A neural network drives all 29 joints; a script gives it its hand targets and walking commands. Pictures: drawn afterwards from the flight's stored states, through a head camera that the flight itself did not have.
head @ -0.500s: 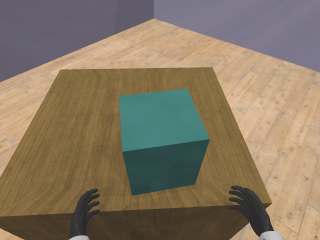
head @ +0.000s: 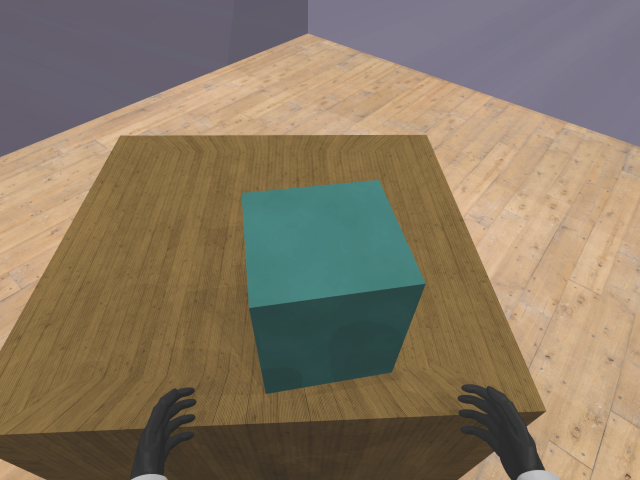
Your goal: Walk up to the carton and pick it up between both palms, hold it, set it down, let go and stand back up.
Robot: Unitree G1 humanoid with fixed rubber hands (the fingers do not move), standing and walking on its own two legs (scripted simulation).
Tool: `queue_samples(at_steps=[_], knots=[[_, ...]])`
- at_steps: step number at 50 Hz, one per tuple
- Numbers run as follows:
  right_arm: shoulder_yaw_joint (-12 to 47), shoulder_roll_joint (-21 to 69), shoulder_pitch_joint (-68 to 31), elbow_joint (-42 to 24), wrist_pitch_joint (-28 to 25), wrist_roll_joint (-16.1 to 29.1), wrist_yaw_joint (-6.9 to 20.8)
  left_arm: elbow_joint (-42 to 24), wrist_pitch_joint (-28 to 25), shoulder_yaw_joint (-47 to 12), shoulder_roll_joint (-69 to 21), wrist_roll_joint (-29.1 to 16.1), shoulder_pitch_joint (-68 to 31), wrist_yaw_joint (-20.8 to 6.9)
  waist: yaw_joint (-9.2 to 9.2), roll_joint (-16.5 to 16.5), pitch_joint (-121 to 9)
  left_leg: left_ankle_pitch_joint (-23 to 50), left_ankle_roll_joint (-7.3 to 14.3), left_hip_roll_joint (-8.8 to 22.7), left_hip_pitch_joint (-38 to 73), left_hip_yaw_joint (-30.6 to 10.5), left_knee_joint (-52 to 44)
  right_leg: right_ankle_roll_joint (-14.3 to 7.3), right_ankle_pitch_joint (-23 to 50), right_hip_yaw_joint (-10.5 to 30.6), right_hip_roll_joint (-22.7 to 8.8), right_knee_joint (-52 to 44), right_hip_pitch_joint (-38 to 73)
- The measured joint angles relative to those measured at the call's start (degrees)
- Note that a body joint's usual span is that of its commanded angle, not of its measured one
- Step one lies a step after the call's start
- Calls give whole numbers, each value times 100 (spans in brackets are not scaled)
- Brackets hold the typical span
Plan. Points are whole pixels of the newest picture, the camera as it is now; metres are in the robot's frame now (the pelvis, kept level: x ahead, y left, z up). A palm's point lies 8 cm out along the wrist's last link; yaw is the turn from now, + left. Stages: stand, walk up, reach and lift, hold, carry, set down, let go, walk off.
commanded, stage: set down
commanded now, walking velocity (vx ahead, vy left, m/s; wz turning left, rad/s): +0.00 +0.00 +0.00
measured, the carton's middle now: (321, 288) +0.39 +0.03 -0.02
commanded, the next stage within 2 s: let go in 1.12 s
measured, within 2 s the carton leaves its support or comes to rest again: neither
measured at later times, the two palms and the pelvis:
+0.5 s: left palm (149, 470) +0.14 +0.23 -0.06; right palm (512, 464) +0.17 -0.22 -0.06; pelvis +0.00 +0.00 +0.00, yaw +0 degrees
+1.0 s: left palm (142, 461) +0.15 +0.24 -0.06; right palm (503, 469) +0.17 -0.21 -0.08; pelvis +0.00 +0.01 +0.00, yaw +0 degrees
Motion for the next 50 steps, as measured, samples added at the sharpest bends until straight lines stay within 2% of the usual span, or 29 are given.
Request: queue_samples(at_steps=[8,30,39,50], knots=[[-107,45,-34,5,274,-271,-119,105,301,-39,39,-3,-49,-128,-42,102,30,13,29,-38,142,13,-76,32,17,5,-38,-80,143],[-315,314,-7,-150,641,-830,-396,25,796,28,247,72,-117,-301,-56,-2,272,10,28,-34,220,52,-120,55,74,42,-40,-201,238],[-350,334,-110,-22,765,-1043,-536,202,1050,79,299,105,-234,-514,-150,114,346,-39,60,-64,279,65,-74,94,59,52,-74,-213,322],[-451,377,-272,116,884,-1242,-632,227,1239,75,343,126,-371,-673,-167,189,391,-49,66,-62,241,66,-1,99,38,57,-73,-113,270]])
